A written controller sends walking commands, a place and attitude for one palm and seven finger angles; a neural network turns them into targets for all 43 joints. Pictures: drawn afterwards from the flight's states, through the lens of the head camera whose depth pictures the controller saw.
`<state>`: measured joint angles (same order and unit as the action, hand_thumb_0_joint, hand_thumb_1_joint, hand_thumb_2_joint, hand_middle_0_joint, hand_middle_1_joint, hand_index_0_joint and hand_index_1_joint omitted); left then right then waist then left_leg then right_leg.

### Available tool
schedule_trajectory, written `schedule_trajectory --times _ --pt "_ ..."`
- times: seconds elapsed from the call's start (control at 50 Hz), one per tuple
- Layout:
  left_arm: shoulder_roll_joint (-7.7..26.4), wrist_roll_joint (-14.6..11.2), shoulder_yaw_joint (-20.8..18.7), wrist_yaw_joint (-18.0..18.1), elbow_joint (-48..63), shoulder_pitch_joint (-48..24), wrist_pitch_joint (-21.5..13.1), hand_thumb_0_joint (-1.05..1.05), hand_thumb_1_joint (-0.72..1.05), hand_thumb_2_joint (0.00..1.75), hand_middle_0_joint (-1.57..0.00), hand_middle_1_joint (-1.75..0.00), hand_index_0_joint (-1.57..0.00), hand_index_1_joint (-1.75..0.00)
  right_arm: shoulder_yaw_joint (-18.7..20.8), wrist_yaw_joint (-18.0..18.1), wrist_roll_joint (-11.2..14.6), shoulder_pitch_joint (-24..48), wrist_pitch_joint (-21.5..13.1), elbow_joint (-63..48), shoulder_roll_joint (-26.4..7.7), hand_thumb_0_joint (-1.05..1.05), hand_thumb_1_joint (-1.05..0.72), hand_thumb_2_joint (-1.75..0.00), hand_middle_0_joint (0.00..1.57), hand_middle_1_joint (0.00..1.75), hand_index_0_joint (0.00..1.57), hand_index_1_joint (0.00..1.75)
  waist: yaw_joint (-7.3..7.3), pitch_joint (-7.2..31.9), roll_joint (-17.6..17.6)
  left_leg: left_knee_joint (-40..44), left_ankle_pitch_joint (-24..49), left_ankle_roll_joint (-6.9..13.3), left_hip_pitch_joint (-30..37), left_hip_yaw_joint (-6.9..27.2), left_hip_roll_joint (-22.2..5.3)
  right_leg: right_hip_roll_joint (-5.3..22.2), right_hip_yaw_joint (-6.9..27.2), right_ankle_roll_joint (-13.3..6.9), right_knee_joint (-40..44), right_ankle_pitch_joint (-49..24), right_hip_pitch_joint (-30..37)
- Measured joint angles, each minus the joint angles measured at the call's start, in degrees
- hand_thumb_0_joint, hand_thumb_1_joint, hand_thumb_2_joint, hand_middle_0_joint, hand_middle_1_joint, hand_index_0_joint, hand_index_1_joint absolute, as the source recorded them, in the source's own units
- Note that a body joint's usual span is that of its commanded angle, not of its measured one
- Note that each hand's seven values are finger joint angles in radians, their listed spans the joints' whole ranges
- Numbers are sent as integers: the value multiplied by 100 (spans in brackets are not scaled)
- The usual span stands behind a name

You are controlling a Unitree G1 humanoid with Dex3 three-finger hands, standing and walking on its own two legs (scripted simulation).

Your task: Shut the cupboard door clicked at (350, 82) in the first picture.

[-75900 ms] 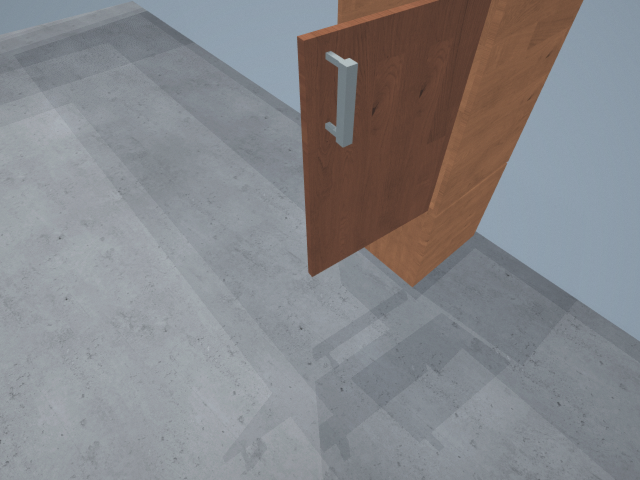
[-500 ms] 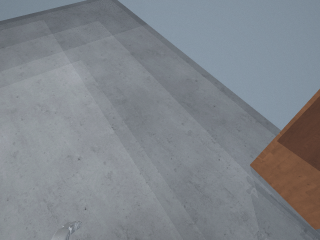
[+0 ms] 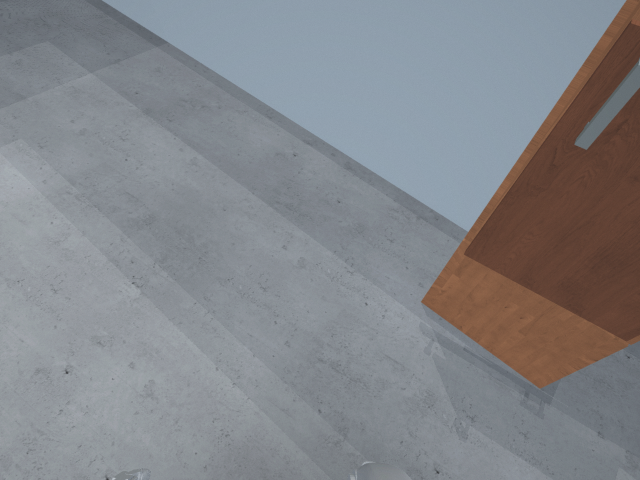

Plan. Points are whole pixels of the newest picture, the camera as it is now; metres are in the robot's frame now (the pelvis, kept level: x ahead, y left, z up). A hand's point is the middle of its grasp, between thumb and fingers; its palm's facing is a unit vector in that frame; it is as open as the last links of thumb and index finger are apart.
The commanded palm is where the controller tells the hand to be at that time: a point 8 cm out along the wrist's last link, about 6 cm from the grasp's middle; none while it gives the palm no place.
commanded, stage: turn to face it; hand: left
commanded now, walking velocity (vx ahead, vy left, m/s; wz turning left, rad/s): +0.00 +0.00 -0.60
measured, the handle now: (612, 102) +0.64 -0.39 +0.15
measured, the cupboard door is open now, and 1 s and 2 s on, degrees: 7 7 7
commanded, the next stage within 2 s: take the last steps up to it in 0.76 s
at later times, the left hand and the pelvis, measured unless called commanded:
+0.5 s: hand (218, 448) +0.17 +0.14 -0.16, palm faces -0.27 -0.93 -0.23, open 7.4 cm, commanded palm none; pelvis +0.03 -0.02 +0.00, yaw -16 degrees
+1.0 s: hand (258, 424) +0.21 +0.09 -0.16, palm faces -0.41 -0.88 -0.23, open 7.4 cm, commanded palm none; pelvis +0.06 -0.05 +0.00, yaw -26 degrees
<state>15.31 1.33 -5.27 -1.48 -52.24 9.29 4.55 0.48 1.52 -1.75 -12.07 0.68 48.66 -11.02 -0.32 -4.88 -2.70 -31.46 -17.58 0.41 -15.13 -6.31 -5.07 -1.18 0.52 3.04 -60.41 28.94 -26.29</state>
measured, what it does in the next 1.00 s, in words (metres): steps on the spot, turning right: right foot, then left foot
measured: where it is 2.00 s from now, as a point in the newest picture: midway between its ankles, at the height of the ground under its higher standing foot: (383, 473)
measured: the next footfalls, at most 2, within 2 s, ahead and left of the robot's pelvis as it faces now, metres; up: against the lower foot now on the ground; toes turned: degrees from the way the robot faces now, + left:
right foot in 0.24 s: +0.03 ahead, -0.15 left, +0.00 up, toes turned -12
left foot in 0.56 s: +0.14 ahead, +0.09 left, +0.00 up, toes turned -14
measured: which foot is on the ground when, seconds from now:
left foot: down 0.00-0.24, up 0.26-0.54, down 0.56-0.88, up 0.90-1.00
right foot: up 0.00-0.22, down 0.24-0.56, up 0.58-0.84, down 0.86-1.00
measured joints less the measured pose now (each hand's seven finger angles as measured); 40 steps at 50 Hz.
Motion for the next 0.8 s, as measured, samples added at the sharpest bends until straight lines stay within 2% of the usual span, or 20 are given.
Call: schedule_trajectory --times 0.06,0.16,0.22,0.24,0.26,0.3,0.36,0.46,0.5,0.54,0.56,0.58,0.62,0.68,0.72,0.8 --pt "6 -3 -9 -45 50 -85 25 1 91 90 -20 -30 -20 -30 10 6 1 -86 10 53 8 0 -90 -90 20 30 21 30 12 -51 91 171 34 -32 198 -181 -150 149 -200 35 225 -106 48" --pt "-47 5 22 -77 95 -257 14 1 91 90 -20 -30 -20 -30 92 -34 -4 -224 49 170 -88 0 -90 -90 20 30 21 30 128 -77 279 32 -137 -151 318 -486 -370 225 -377 -41 1255 -252 417" --pt "-86 9 74 -83 176 -297 -86 1 91 90 -20 -30 -20 -30 164 -72 27 -324 102 244 -212 0 -90 -90 20 30 21 30 164 -49 412 -391 -412 -283 258 -649 -527 177 -496 -169 2391 -989 910" --pt "-49 24 97 -74 232 -267 -165 1 91 90 -20 -30 -20 -30 188 -92 57 -377 134 250 -236 0 -90 -90 20 30 21 30 161 12 351 -742 -541 -321 111 -678 -518 227 -418 -297 2767 -1309 1065" --pt "-100 20 107 -30 211 -290 -242 1 91 90 -20 -30 -20 -30 219 -95 80 -328 200 299 -313 0 -90 -90 20 30 21 30 161 -15 452 -1284 -914 -369 -114 -447 -526 164 -395 -365 2632 -1204 995" --pt "-215 8 162 39 187 -272 -297 1 91 90 -20 -30 -20 -30 268 -63 103 -184 345 382 -437 0 -90 -90 20 30 21 30 189 -64 602 -2403 -1323 -418 -608 104 -326 76 -331 -404 2475 -1013 940" --pt "-282 19 197 116 135 -140 -250 0 91 90 -20 -30 -20 -30 274 -68 102 -29 364 379 -457 1 -91 -90 20 30 20 30 177 -27 515 -3103 -1071 -481 -1086 322 -89 64 -90 -379 2774 -1148 1035" --pt "-279 48 220 99 -6 14 -200 1 90 90 -21 -30 -20 -30 231 -110 117 68 237 192 -352 0 -91 -90 19 30 20 30 159 73 274 -2083 -720 -526 -1082 336 96 85 238 -337 3116 -1321 1141" --pt "-269 44 206 95 -43 51 -193 1 90 90 -21 -30 -20 -30 206 -103 127 88 190 157 -305 0 -91 -90 19 30 20 30 126 100 203 -1449 -528 -511 -894 346 174 64 352 -291 3089 -1290 1132" --pt "-258 16 186 103 -77 96 -168 1 90 90 -21 -30 -20 -30 169 -92 131 55 112 127 -275 0 -91 -90 20 30 20 30 110 148 172 -550 -3 -471 -548 344 221 7 445 -224 2923 -1177 1079" --pt "-267 -8 180 103 -64 141 -146 1 90 90 -21 -30 -20 -30 147 -89 112 -2 54 95 -298 0 -91 -90 20 30 20 30 107 216 243 -176 208 -295 -403 391 163 -89 456 -201 2755 -1077 986" --pt "-228 -28 161 104 -80 128 -123 1 90 90 -21 -30 -20 -30 134 -71 80 -5 21 121 -248 0 -91 -90 20 30 20 30 115 221 179 -262 144 -135 -437 353 171 -81 456 -200 2410 -708 848" --pt "-138 -15 120 103 -111 94 -78 1 90 90 -21 -30 -20 -30 62 -46 23 -23 -1 155 -124 0 -91 -90 20 30 20 30 86 174 37 -392 -5 -28 -395 217 149 -63 361 -187 1396 -68 525" --pt "-93 -7 76 73 -152 27 -46 1 91 90 -20 -30 -20 -30 -4 -11 -17 -134 -11 197 -3 0 -90 -90 20 30 21 30 81 124 27 -154 51 -69 -166 121 57 -7 83 -109 397 71 241" --pt "-111 -12 76 55 -150 -13 -33 1 91 90 -20 -30 -20 -30 -16 3 -21 -191 7 254 31 0 -90 -90 20 30 21 30 83 96 92 29 127 -88 -25 71 -9 59 -81 -82 436 29 264" --pt "-199 -16 115 38 -144 -70 -55 1 91 90 -20 -30 -20 -30 20 -12 -18 -268 53 395 26 0 -90 -90 20 30 21 30 129 77 270 122 132 -167 98 -35 -140 111 -273 -110 1335 -158 591"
